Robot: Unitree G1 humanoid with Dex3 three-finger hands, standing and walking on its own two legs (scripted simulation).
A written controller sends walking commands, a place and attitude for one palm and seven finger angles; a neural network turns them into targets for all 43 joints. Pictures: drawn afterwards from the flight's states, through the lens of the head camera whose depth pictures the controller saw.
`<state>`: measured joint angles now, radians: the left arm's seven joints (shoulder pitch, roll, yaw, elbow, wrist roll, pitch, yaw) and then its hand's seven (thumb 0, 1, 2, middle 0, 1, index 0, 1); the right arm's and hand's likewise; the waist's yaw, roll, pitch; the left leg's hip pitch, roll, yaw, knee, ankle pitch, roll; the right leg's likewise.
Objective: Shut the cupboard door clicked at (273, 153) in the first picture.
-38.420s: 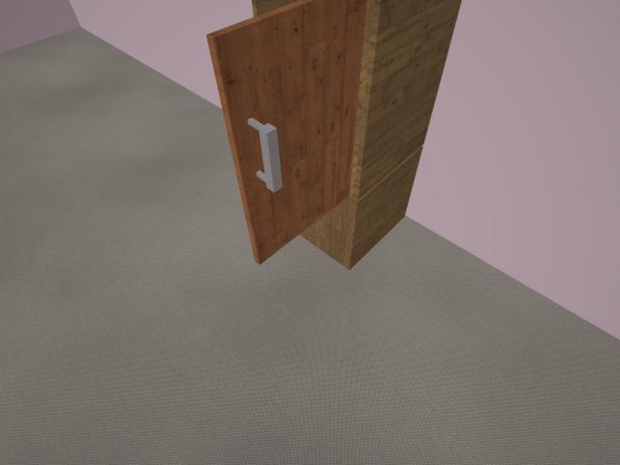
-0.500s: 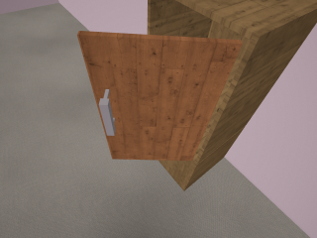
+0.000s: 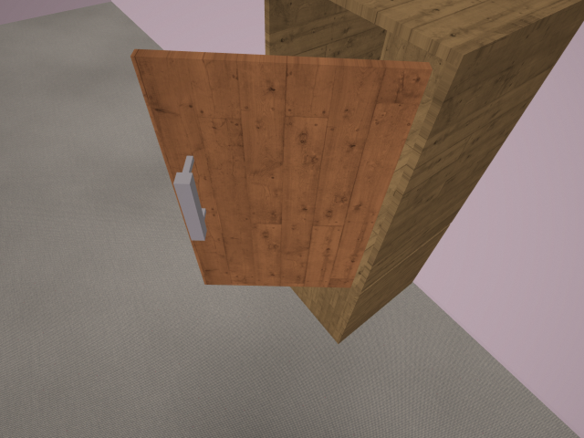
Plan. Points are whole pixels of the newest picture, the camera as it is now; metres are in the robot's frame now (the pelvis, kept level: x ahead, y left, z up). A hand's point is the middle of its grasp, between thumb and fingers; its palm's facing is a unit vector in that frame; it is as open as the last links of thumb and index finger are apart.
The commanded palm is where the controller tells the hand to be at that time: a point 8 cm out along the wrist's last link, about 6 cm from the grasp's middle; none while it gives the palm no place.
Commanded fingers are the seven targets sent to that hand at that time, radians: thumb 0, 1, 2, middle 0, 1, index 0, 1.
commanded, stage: come to a stop and stand still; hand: left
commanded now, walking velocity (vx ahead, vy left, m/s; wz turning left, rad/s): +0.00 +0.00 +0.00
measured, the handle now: (194, 199) +0.46 +0.20 +0.02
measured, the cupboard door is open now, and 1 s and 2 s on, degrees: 52 52 52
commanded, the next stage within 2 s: look again from close up in 0.38 s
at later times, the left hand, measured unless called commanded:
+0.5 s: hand out of the picture -0.01 +0.18 -0.17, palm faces +0.00 -0.99 -0.15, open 7.4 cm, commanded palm none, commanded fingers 0.00 0.90 0.90 -0.20 -0.30 -0.20 -0.30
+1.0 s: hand out of the picture +0.00 +0.22 -0.17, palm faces +0.00 -0.97 -0.24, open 7.4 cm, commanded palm none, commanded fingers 0.00 0.90 0.90 -0.20 -0.30 -0.20 -0.30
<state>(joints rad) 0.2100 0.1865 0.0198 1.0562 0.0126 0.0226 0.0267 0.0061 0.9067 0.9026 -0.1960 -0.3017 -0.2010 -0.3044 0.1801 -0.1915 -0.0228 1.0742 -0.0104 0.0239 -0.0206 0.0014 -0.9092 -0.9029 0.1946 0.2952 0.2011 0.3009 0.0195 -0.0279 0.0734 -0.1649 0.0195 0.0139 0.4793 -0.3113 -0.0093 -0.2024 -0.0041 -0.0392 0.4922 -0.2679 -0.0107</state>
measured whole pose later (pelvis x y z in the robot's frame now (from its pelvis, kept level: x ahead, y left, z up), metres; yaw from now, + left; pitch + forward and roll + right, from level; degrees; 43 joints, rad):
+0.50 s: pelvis -0.01 +0.02 +0.01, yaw -1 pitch -1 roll +0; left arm 0.27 0.16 -0.01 1.13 0.01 0.01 0.02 0.00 0.91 0.90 -0.19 -0.30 -0.20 -0.30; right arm 0.31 -0.12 0.01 1.13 -0.01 -0.01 -0.02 0.00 -0.91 -0.90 0.20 0.30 0.20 0.30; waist 0.00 -0.04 0.04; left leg -0.10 -0.01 0.05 0.37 -0.25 0.02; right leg -0.15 -0.03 -0.01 0.40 -0.22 0.02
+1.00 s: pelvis -0.04 +0.03 +0.00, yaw -1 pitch -3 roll +0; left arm 0.26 0.22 -0.01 1.01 0.02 0.00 0.03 0.01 0.91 0.90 -0.20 -0.30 -0.20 -0.30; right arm 0.17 -0.21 -0.02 1.03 -0.02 -0.01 0.00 0.00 -0.91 -0.90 0.20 0.30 0.20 0.30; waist 0.01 -0.01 0.02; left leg -0.20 -0.01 0.04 0.52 -0.28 0.03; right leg -0.22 -0.03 -0.01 0.50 -0.23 0.02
